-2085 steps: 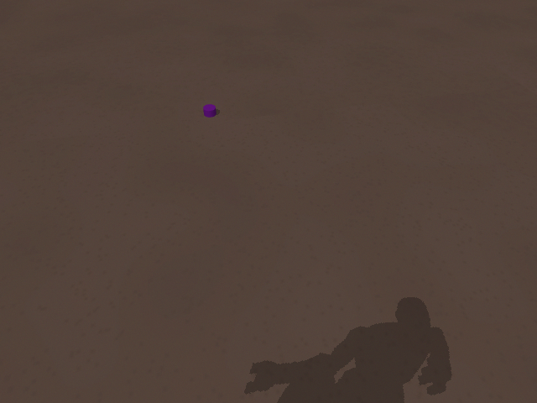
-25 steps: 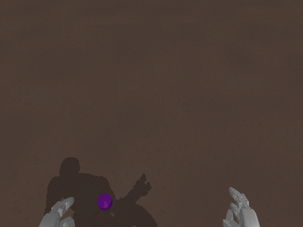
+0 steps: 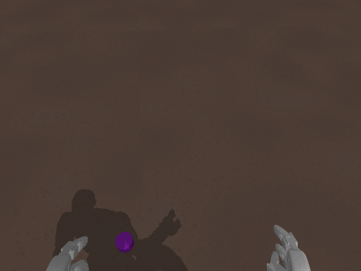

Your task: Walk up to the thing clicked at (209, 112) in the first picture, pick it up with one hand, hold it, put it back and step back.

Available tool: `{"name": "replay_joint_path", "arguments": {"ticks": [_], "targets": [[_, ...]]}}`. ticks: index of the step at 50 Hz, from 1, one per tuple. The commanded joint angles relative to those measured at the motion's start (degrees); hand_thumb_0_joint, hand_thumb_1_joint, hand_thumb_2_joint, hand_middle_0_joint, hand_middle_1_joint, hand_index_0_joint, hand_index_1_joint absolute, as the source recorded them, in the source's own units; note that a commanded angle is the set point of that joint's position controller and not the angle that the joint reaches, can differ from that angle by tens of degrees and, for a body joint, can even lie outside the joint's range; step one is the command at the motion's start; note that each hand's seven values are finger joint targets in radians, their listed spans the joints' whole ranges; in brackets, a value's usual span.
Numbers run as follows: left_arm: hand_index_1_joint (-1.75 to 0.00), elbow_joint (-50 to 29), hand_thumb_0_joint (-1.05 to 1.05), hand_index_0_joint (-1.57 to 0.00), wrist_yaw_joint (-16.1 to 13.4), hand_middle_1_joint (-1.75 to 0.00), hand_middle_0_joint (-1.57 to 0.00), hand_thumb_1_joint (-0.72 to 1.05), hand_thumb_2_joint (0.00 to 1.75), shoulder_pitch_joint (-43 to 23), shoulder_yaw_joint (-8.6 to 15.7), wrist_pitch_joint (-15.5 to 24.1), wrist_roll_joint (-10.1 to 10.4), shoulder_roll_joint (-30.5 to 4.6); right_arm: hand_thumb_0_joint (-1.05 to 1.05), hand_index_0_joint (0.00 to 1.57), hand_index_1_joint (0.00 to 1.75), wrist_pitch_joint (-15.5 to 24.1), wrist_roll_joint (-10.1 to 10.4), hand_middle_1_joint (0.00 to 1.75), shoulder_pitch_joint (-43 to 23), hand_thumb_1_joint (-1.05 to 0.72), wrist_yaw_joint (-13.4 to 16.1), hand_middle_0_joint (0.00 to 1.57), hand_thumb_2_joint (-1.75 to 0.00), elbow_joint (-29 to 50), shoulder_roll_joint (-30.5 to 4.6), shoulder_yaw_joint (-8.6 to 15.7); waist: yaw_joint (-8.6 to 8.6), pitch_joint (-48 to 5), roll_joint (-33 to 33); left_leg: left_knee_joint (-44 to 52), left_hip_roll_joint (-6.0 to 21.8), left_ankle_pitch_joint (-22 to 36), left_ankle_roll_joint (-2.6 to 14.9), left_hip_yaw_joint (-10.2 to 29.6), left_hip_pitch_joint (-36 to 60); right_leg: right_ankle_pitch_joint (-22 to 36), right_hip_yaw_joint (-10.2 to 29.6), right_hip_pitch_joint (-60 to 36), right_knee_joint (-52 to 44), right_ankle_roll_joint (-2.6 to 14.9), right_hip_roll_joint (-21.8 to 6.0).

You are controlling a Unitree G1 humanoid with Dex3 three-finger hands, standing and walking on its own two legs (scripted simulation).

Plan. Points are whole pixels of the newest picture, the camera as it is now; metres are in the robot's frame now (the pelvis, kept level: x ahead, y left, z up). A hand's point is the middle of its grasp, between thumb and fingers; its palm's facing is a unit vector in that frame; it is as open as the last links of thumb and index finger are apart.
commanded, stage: home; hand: left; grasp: from above
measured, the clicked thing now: (124, 242) +0.42 +0.24 -0.69
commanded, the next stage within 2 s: stand in 0.10 s
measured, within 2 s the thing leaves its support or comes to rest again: neither
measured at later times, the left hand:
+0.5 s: hand out of the picture +0.10 +0.24 -0.10, palm faces +0.04 -0.94 -0.35, open 7.3 cm
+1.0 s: hand out of the picture +0.02 +0.24 -0.10, palm faces +0.06 -0.94 -0.33, open 7.3 cm
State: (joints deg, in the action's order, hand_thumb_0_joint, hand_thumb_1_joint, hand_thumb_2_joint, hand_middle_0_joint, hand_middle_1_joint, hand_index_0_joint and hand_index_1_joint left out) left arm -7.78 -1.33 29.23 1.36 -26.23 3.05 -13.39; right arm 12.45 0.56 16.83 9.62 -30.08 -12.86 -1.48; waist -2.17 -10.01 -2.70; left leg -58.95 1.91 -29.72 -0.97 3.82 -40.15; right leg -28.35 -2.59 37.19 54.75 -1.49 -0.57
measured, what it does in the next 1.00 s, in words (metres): rises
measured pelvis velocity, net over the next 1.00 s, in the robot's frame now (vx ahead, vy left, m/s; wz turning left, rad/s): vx -0.01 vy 0.00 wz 0.02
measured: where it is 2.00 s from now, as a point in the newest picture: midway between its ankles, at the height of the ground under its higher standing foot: outside the picture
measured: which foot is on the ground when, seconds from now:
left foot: down 0.00-1.00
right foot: down 0.00-1.00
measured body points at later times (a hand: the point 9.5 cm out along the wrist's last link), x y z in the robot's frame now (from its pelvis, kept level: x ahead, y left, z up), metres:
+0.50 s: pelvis -0.01 +0.00 +0.04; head +0.01 +0.01 +0.48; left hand +0.10 +0.29 -0.08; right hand +0.10 -0.28 -0.08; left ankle +0.00 +0.12 -0.68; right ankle -0.01 -0.14 -0.68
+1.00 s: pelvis -0.01 +0.00 +0.07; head -0.02 +0.00 +0.52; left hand +0.02 +0.29 -0.08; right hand +0.06 -0.27 -0.08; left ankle +0.00 +0.12 -0.68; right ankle -0.01 -0.14 -0.68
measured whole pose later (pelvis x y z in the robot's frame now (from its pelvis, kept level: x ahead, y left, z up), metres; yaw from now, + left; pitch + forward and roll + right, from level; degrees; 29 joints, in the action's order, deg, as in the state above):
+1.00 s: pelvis -0.01 +0.00 +0.07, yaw +1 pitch -4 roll +0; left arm 64.2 -1.9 9.9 2.1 -0.8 -1.8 -16.2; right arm 0.0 -1.4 9.2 1.2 -62.9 -15.9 2.0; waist 1.3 3.5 -0.6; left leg -23.5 -0.5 -12.2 -0.2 2.4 -6.9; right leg -12.7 -2.2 5.3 22.5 -2.2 -3.1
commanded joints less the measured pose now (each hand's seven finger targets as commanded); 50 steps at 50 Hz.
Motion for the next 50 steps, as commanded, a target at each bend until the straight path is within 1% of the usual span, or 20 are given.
{"name": "replay_joint_path", "arguments": {"ticks": [1,7,8,9,10,11,12,14,17,18,20,22,24,26,30,33,35,39,43,50], "targets": [[-0.3,-10.2,0.0,-0.2,-0.4,-0.3,-0.2,0.9,0.9,-0.7,4.4,2.9,-0.2,-5.9,0.0,0.2,0.3,3.2,0.0,0.3,-4.0,-0.9,1.0,0.2,-0.9,8.9,-7.1,3.2,-0.2,-2.6,0.5,9.9,-1.6,13.8,1.59,-1.2,5.1,12.2,-1.5,-2.8,-8.8,1.33,1.8],[-0.3,-11.2,0.0,-0.2,-0.3,-0.3,-0.2,0.9,0.9,-1.1,3.4,2.9,-0.3,-5.4,0.0,0.2,0.3,3.3,0.0,0.3,-4.0,-0.9,0.9,0.2,-0.9,9.2,-7.0,3.1,-0.13,-3.6,-0.2,10.0,-1.4,16.0,1.35,-0.9,5.7,14.0,-1.8,-2.9,-7.8,1.49,1.9],[-0.3,-11.5,0.0,-0.2,-0.4,-0.3,-0.2,0.9,0.9,-0.8,4.4,3.0,-0.2,-6.4,0.0,0.2,0.3,3.1,0.0,0.3,-3.6,-0.9,0.9,0.2,-0.9,8.8,-7.2,3.3,-0.05,-4.9,-1.3,10.0,-1.4,16.7,1.12,-0.6,6.4,14.0,-1.6,-3.3,-7.4,1.75,1.8],[-0.3,-12.4,0.0,-0.2,-0.2,-0.3,-0.2,0.9,0.9,-1.5,3.0,3.1,-0.2,-5.4,0.0,0.2,0.3,3.0,0.1,0.3,-3.8,-0.9,0.9,0.2,-0.9,9.2,-6.8,3.0,-0.03,-4.6,-2.1,10.1,-1.4,17.6,1.08,-0.6,6.5,14.9,-1.8,-2.9,-7.5,1.65,1.9],[-0.3,7.7,0.0,-0.2,-2.5,-0.3,-0.2,0.9,0.9,-18.4,3.8,14.8,-6.9,-10.1,0.0,0.2,0.3,-2.8,-7.0,0.3,-7.8,-0.9,-2.5,0.2,-0.9,-5.4,-12.6,4.8,4.4,10.8,3.2,15.6,0.2,23.1,4.16,0.8,4.8,11.7,2.9,-13.8,-11.2,3.14,-3.1],[-0.3,18.7,0.0,-0.2,-2.2,-0.3,-0.2,0.9,0.9,-13.9,4.8,18.6,-7.2,-10.7,0.0,0.2,0.3,-4.8,-7.0,0.3,-8.5,-0.9,-3.8,0.2,-0.9,-6.1,-13.4,5.8,4.02,4.6,5.9,15.2,-0.2,24.6,5.0,-0.2,9.4,12.4,6.4,-15.5,-12.3,5.31,-3.7],[-0.3,20.6,0.0,-0.2,-1.8,-0.3,-0.2,0.9,0.9,-12.8,4.6,20.6,-6.8,-11.1,0.0,0.2,0.3,-5.9,-7.5,0.3,-7.8,-0.9,-4.6,0.2,-0.9,-4.2,-14.0,6.2,3.06,4.8,5.4,15.3,-0.4,23.5,5.05,0.9,12.0,13.0,7.6,-12.3,-13.6,6.0,-3.4],[-0.3,26.0,0.0,-0.2,-1.4,-0.3,-0.2,0.9,0.9,-13.7,3.8,23.0,-7.2,-11.7,0.0,0.2,0.3,-6.4,-5.2,0.3,-7.4,-0.9,-6.5,0.2,-0.9,-7.3,-12.8,6.2,3.7,0.7,2.4,16.8,-0.3,26.3,4.7,1.3,16.6,20.5,6.9,-18.3,-11.7,5.43,-4.5],[-0.3,33.7,0.0,-0.2,-1.2,-0.3,-0.2,0.9,0.9,-16.9,4.2,23.7,-5.9,-11.3,0.0,0.2,0.3,-7.2,-3.3,0.3,-8.3,-0.9,-8.1,0.2,-0.9,-10.2,-11.7,6.4,3.96,2.1,4.8,19.0,-0.7,23.7,4.34,1.1,19.6,17.3,6.5,-17.7,-15.9,4.16,-4.6],[-0.3,36.2,0.0,-0.2,-1.3,-0.3,-0.2,0.9,0.9,-17.9,4.1,24.1,-6.0,-11.4,0.0,0.2,0.3,-7.7,-3.3,0.3,-8.4,-0.9,-8.4,0.2,-0.9,-11.5,-11.4,6.5,3.78,3.3,5.9,19.9,-1.0,20.7,4.38,1.2,19.8,14.7,7.3,-17.1,-18.0,4.18,-5.1],[-0.3,40.3,0.0,-0.2,-1.3,-0.3,-0.2,0.9,0.9,-19.6,4.1,25.0,-5.9,-11.1,0.0,0.2,0.3,-8.5,-3.7,0.3,-8.3,-0.9,-8.4,0.2,-0.9,-13.4,-11.8,6.6,3.43,4.6,3.8,22.3,-0.5,19.8,4.61,1.8,21.5,14.1,6.8,-17.4,-19.1,3.55,-5.2],[-0.3,44.4,0.0,-0.2,-1.4,-0.3,-0.2,0.9,0.9,-19.3,4.1,25.7,-5.9,-11.0,0.0,0.2,0.3,-8.8,-3.7,0.3,-8.9,-0.9,-8.4,0.2,-0.9,-15.1,-12.2,6.9,3.9,5.7,1.3,25.3,0.6,19.4,4.94,3.7,22.5,14.1,5.2,-18.4,-20.2,2.83,-4.3],[-0.3,47.9,0.0,-0.2,-1.3,-0.3,-0.2,0.9,0.9,-19.8,4.2,26.4,-5.7,-11.2,0.0,0.2,0.3,-9.1,-3.5,0.3,-8.3,-0.9,-8.3,0.2,-0.9,-16.6,-11.8,6.7,3.32,5.9,3.1,26.2,0.8,23.9,4.54,3.2,23.9,18.8,5.1,-21.4,-21.3,2.96,-4.7],[-0.3,51.1,0.0,-0.2,-1.4,-0.3,-0.2,0.9,0.9,-19.1,4.0,26.7,-5.4,-11.0,0.0,0.2,0.3,-9.5,-3.3,0.3,-8.7,-0.9,-8.0,0.2,-0.9,-18.4,-12.3,6.7,3.95,6.5,2.1,28.1,1.2,24.2,4.41,3.9,24.9,19.7,4.7,-23.3,-23.3,2.83,-4.8],[-0.3,56.8,0.0,-0.2,-1.4,-0.3,-0.2,0.9,0.9,-19.1,3.7,26.7,-5.1,-11.6,0.0,0.2,0.3,-10.1,-2.9,0.3,-8.7,-0.9,-7.6,0.2,-0.9,-21.5,-12.7,6.4,3.46,9.2,1.7,32.9,1.9,24.4,3.65,4.3,26.5,19.9,4.7,-25.9,-27.3,2.78,-5.0],[-0.3,60.2,0.0,-0.2,-1.4,-0.3,-0.2,0.9,0.9,-19.1,3.5,26.7,-4.9,-11.9,0.0,0.2,0.3,-10.4,-2.6,0.3,-8.7,-0.9,-7.3,0.2,-0.9,-23.9,-13.5,6.4,3.69,8.5,0.9,34.3,2.5,28.2,3.43,4.3,29.2,22.7,4.2,-29.2,-29.3,2.46,-5.5],[-0.3,62.1,0.0,-0.2,-1.5,-0.3,-0.2,0.9,0.9,-19.5,3.3,26.8,-4.8,-12.4,0.0,0.2,0.3,-10.7,-2.3,0.3,-8.0,-0.9,-7.2,0.2,-0.9,-25.2,-13.3,6.2,3.05,8.3,2.0,35.3,2.5,29.8,3.13,3.7,30.9,23.7,4.2,-30.1,-30.6,2.3,-5.7],[-0.3,65.2,0.0,-0.2,-1.5,-0.3,-0.2,0.9,0.9,-20.0,3.0,26.6,-4.9,-12.6,0.0,0.2,0.3,-11.1,-2.1,0.3,-8.8,-0.9,-7.2,0.2,-0.9,-27.2,-13.5,6.0,3.17,11.2,1.3,38.4,2.6,25.0,2.89,3.9,31.2,19.9,4.0,-30.3,-33.7,1.89,-5.7],[-0.3,67.4,0.0,-0.2,-1.4,-0.3,-0.2,0.9,0.9,-20.2,2.9,26.7,-4.9,-12.6,0.0,0.2,0.3,-11.2,-2.1,0.3,-9.3,-0.9,-7.3,0.2,-0.9,-28.6,-13.3,5.8,3.36,12.2,2.1,39.9,2.9,25.4,2.52,4.0,31.8,19.9,4.1,-31.0,-35.4,1.84,-5.8],[-0.3,69.2,0.0,-0.2,-1.1,-0.3,-0.2,0.9,0.9,-21.5,3.1,26.9,-4.8,-13.8,0.0,0.2,0.3,-11.4,-2.1,0.3,-9.4,-0.9,-7.6,0.2,-0.9,-30.0,-13.7,5.6,3.13,13.2,2.0,42.0,2.9,20.5,2.32,3.9,31.0,17.8,4.3,-31.5,-37.3,1.7,-6.0]]}}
